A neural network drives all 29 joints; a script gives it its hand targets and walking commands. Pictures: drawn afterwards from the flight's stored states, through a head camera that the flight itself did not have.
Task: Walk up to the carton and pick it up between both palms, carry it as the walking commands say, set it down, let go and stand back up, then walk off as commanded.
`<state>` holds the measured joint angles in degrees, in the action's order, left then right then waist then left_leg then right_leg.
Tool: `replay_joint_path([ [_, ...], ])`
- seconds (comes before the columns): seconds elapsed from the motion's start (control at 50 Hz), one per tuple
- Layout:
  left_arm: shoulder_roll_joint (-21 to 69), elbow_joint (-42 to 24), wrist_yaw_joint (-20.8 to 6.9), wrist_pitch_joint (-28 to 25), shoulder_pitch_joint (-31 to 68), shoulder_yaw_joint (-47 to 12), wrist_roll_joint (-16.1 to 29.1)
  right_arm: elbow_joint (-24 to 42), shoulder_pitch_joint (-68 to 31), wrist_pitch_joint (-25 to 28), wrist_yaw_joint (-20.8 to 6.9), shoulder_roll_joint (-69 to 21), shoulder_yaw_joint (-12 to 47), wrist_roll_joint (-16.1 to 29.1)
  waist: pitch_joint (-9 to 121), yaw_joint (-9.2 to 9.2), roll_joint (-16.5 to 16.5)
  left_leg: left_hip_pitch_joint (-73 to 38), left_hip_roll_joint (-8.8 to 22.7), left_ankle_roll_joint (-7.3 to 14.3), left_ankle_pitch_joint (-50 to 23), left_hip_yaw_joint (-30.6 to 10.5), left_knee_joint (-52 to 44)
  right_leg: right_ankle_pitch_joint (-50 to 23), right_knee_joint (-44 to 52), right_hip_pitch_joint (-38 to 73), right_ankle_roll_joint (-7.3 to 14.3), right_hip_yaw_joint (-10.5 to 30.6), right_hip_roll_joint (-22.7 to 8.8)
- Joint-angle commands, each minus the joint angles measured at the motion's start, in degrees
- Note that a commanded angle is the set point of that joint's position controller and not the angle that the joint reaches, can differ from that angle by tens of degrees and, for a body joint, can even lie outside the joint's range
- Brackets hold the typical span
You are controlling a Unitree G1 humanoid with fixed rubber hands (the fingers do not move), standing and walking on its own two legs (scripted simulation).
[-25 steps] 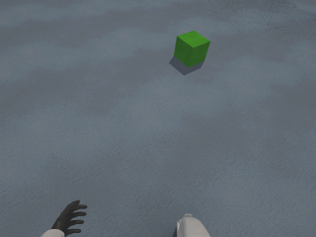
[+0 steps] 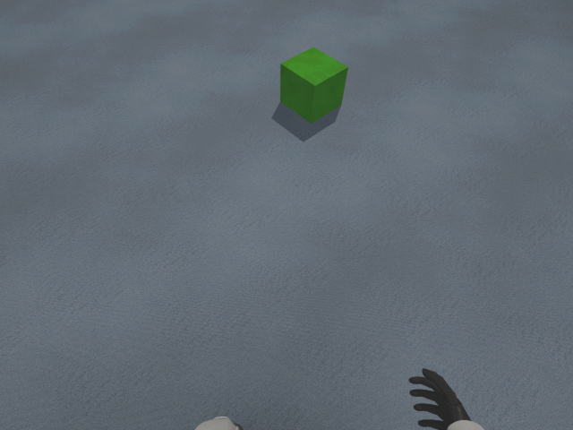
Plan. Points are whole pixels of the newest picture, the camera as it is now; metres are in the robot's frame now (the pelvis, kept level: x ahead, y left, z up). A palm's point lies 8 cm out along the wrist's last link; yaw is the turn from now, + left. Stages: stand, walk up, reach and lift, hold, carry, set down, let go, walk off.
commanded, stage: walk up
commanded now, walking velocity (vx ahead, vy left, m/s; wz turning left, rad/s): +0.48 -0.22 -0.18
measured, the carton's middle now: (312, 85) +1.75 -0.14 -0.66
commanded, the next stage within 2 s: none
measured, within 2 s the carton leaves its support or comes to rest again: neither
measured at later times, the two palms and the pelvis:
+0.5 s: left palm (200, 316) +0.30 +0.15 -0.12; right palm (499, 348) +0.26 -0.36 -0.14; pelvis +0.22 -0.10 -0.01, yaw -2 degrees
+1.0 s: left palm (199, 246) +0.45 +0.18 -0.14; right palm (432, 203) +0.56 -0.32 -0.13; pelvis +0.46 -0.07 -0.02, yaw -4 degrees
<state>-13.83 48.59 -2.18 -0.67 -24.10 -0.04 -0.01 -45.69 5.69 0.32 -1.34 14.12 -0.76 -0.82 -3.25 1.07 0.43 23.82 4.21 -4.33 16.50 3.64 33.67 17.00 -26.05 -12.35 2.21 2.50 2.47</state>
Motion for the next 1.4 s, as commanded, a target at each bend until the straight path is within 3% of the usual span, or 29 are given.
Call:
replay_joint_path([
  [0.0,-4.4,-5.5,0.3,-2.3,3.4,4.1,0.0,-5.0,24.3,2.0,3.5,15.6,-6.5,0.4,18.8,-7.64,16.5,-46.4,23.2,7.5,-12.2,-24.6,-15.4,6.8,-29.7,-26.5,-1.2,-0.9,0.8],
  [0.02,-4.8,-6.6,0.4,-1.9,6.1,4.3,-1.5,-5.0,26.5,1.5,3.7,17.4,-6.6,0.5,15.5,-8.0,13.3,-46.5,28.4,11.4,-23.6,-29.4,-14.8,12.0,-38.5,-34.5,-2.4,0.2,-2.0],
  [0.04,-5.5,-6.5,0.4,-1.2,9.5,4.4,-2.3,-5.0,24.6,1.4,3.6,15.1,-5.5,0.6,7.9,-6.31,4.5,-37.7,26.8,12.1,-24.7,-25.7,-15.6,10.2,-41.5,-33.6,-3.2,2.7,-5.0],
  [0.06,-4.5,-6.9,-0.2,-0.6,10.3,4.0,-2.0,-4.1,21.3,1.7,3.4,12.9,-5.1,0.0,5.8,-4.97,3.1,-35.8,24.2,12.1,-27.8,-21.8,-14.4,6.1,-42.2,-34.2,-3.3,0.8,-5.7],
  [0.14,-3.5,-4.3,-2.2,1.2,9.8,2.8,-1.8,-0.4,15.8,2.2,2.4,10.6,-4.1,-0.4,-0.8,-2.47,11.3,-25.9,14.3,6.7,-27.4,-4.2,-17.2,-2.0,-36.5,-28.5,-4.0,-2.4,-5.3],
  [0.3,-3.4,-1.1,-2.9,-0.2,16.6,2.2,-1.0,0.7,16.0,2.6,1.6,13.6,-4.9,0.0,-1.6,-1.86,13.7,-14.4,11.4,6.4,-15.0,1.4,-17.2,-8.1,-6.0,-7.0,-4.1,-11.2,-3.9],
  [0.32,-4.6,0.7,-2.6,-0.4,11.3,2.8,-1.3,1.0,13.9,2.6,1.6,14.9,-5.3,0.2,2.4,1.96,12.6,-14.9,10.9,5.8,-19.4,2.4,-10.8,-9.9,-5.0,-0.6,-3.8,-11.4,-3.9],
  [0.34,-6.7,3.8,-1.8,-1.0,4.4,3.1,-1.7,1.1,13.5,2.3,1.5,14.3,-5.5,0.4,8.4,4.5,6.4,-16.2,8.3,4.4,-20.8,4.6,0.6,-8.2,-2.0,5.9,-3.0,-11.4,-2.6],
  [0.36,-11.7,6.9,-1.1,-1.7,-6.5,4.4,-2.2,1.7,14.0,2.3,1.5,12.2,-5.1,0.4,16.3,9.64,-3.8,-7.7,4.7,3.3,-10.8,3.9,17.3,-7.2,-1.4,20.3,-1.5,-5.4,-7.7],
  [0.38,-18.4,8.1,0.4,-2.9,-13.6,5.9,-2.1,3.1,15.0,2.6,1.2,6.3,-4.3,0.5,19.7,9.91,-22.9,6.0,-3.9,2.0,18.6,2.1,33.2,-8.0,6.0,28.6,2.1,19.5,-22.3],
  [0.4,-19.2,6.5,1.0,-3.2,-12.0,5.5,-1.6,3.5,15.1,2.3,1.2,6.3,-3.9,0.3,19.1,7.37,-18.8,10.4,-2.0,4.2,19.4,-3.5,39.9,-1.4,10.8,28.4,3.8,29.9,-25.7],
  [0.46,-11.8,4.3,1.8,-3.9,-1.4,4.0,-1.5,2.8,11.5,2.0,0.5,6.5,-3.3,-0.4,8.1,3.21,-9.3,13.5,2.7,4.6,8.0,-7.0,39.2,-11.2,7.8,16.5,2.5,18.4,-19.2],
  [0.5,-8.2,3.3,1.8,-4.2,1.6,3.1,-0.9,2.3,10.5,0.9,-0.4,5.6,-3.2,-0.7,4.9,0.45,-11.2,8.4,3.1,3.8,3.8,-5.0,32.1,-7.6,11.5,8.0,2.3,13.3,-17.6],
  [0.6,-6.9,2.1,1.7,-4.2,-0.7,2.8,-0.7,1.5,4.1,-0.2,-1.7,3.8,-2.3,-1.0,0.5,0.92,-10.0,9.6,3.0,1.4,-3.7,-1.1,22.5,-1.8,17.8,5.0,4.6,8.9,-17.5],
  [0.66,-9.4,2.3,2.4,-4.3,-4.5,4.0,-0.8,1.5,-2.0,-1.1,-2.2,3.9,-2.7,-1.1,0.0,3.12,-2.9,15.0,2.9,0.5,-6.3,-1.9,19.8,-9.1,17.6,11.0,5.8,11.1,-21.7],
  [0.82,-7.8,3.3,2.0,-3.0,-4.5,3.9,-0.6,2.3,-5.9,1.4,-2.0,2.0,-0.4,0.6,4.1,3.41,-15.8,5.4,-1.7,1.8,-7.0,4.1,-0.7,-20.2,11.3,17.2,3.6,-2.0,-13.7],
  [0.88,-10.0,2.4,2.1,-2.7,-1.4,4.7,0.1,-0.9,1.8,2.6,-0.7,4.1,-1.1,-0.1,10.7,0.41,-12.1,-7.4,-4.4,2.7,-11.1,7.3,-8.0,-34.3,-1.0,16.2,2.2,-5.4,-13.2],
  [0.9,-9.1,1.9,2.2,-2.5,-1.3,4.6,0.0,-3.1,10.0,3.1,0.1,7.2,-2.4,-0.4,15.8,-2.57,-5.4,-18.5,-2.0,4.2,-9.6,3.7,-8.3,-31.2,-11.5,11.9,1.5,-5.7,-11.4],
  [0.94,-4.9,-1.5,2.0,-3.2,-0.7,4.4,-0.2,-6.3,24.6,3.7,1.2,19.1,-6.3,-1.2,19.9,-7.41,18.0,-42.8,21.3,12.7,-15.9,-30.1,-12.7,9.7,-40.1,-20.7,-3.8,-6.0,-2.3],
  [0.96,-4.8,-2.7,2.1,-3.2,2.9,4.2,-0.8,-6.4,27.8,3.3,1.1,18.8,-6.1,-0.5,16.4,-8.4,12.2,-41.0,23.9,13.1,-23.1,-33.1,-14.1,13.9,-44.3,-25.3,-2.3,-0.1,-4.4],
  [1.0,-4.0,-2.5,1.5,-2.4,7.0,3.9,-0.6,-6.7,23.9,3.5,1.7,14.4,-4.8,-0.1,7.6,-6.24,4.9,-31.1,21.1,11.7,-27.1,-27.7,-14.8,6.6,-47.2,-26.9,-2.8,1.4,-6.4],
  [1.08,-4.5,-1.1,-0.6,0.5,10.1,3.1,-0.8,-2.2,14.0,3.7,1.4,9.6,-3.4,-0.9,-4.0,-2.03,11.2,-11.1,13.1,8.0,-8.7,-12.4,-22.5,-0.9,-37.2,-19.8,-4.3,-0.7,-8.3],
  [1.24,-3.9,0.3,-2.2,-0.9,18.2,2.3,-1.0,-1.5,14.1,3.4,0.9,11.0,-4.1,-0.3,-2.8,-1.98,16.6,-10.4,8.6,7.9,4.8,-1.3,-24.3,-5.5,-8.6,-7.6,-4.7,-10.2,-6.5],
  [1.28,-4.8,2.9,-1.3,-1.5,10.7,2.9,-1.6,-1.3,13.8,3.1,0.9,11.8,-4.2,0.1,3.1,1.4,11.9,-10.4,7.8,7.2,-1.7,0.1,-13.5,-9.2,-4.5,2.0,-5.0,-11.7,-5.4],
  [1.3,-7.0,5.6,-0.7,-2.1,5.2,3.7,-1.8,-1.6,13.9,3.0,0.7,10.9,-4.1,0.1,8.3,3.33,4.3,-9.5,5.7,6.3,-2.5,0.5,-4.5,-9.1,-4.1,8.8,-4.4,-11.9,-4.8],
  [1.32,-10.8,7.5,0.0,-2.8,-2.7,4.9,-2.6,-0.9,14.3,2.9,0.8,9.3,-3.9,-0.1,12.5,7.49,-6.3,-3.9,2.7,5.4,-1.8,1.7,11.1,-3.7,-0.5,18.6,-2.5,-4.6,-10.2],
  [1.34,-16.4,8.7,0.9,-3.4,-12.0,5.9,-2.9,1.0,13.8,3.2,0.6,5.0,-3.3,0.4,17.0,10.22,-22.9,6.2,-3.9,3.4,15.7,0.5,27.4,0.5,8.2,25.9,0.3,15.1,-22.7],
  [1.36,-17.6,8.2,1.3,-3.5,-11.2,5.2,-2.6,2.4,13.4,2.8,0.5,5.2,-3.2,0.1,13.8,7.47,-24.1,11.2,-3.6,4.0,17.8,-2.5,35.3,3.3,13.3,24.1,1.8,26.9,-26.9],
  [1.38,-14.7,8.1,1.4,-3.5,-7.2,4.3,-2.3,1.8,11.1,2.5,0.3,6.2,-3.5,-0.3,10.2,5.97,-15.5,11.1,-0.9,3.7,12.9,-5.0,36.3,-0.5,11.7,19.9,3.5,25.2,-24.9],
])
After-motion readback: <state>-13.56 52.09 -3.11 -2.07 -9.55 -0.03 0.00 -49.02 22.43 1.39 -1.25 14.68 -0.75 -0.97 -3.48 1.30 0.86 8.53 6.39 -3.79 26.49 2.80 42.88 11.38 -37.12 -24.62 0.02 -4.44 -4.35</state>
